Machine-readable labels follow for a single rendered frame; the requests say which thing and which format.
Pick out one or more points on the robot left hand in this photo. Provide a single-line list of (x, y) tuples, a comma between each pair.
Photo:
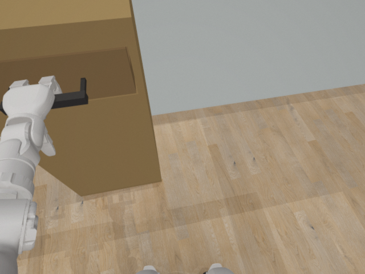
[(36, 99)]

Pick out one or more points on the robot shin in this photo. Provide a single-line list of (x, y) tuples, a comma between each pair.
[(215, 266), (149, 267)]

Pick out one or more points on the drawer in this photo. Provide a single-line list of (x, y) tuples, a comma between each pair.
[(108, 72)]

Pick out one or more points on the cabinet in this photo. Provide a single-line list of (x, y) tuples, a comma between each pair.
[(108, 144)]

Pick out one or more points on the right robot shin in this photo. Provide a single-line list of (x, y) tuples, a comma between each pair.
[(215, 266)]

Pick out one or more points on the left robot forearm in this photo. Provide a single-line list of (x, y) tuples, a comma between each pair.
[(21, 141)]

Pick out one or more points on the robot left upper arm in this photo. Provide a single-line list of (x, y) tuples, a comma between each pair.
[(18, 230)]

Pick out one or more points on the left robot shin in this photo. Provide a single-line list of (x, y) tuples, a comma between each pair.
[(149, 267)]

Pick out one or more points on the handle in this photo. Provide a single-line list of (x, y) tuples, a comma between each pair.
[(67, 99)]

